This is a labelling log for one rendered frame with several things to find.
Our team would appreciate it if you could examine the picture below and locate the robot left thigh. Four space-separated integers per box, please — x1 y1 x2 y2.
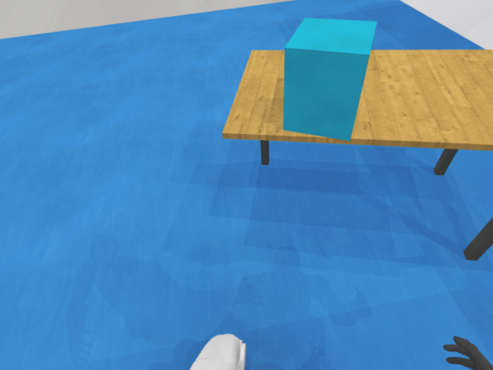
190 335 246 370

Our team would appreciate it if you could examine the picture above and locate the carton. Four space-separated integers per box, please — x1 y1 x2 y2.
283 18 377 141

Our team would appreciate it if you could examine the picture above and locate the robot right hand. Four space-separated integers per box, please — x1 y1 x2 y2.
443 336 493 370

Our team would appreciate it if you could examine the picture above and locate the table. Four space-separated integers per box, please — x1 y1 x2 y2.
223 49 493 261

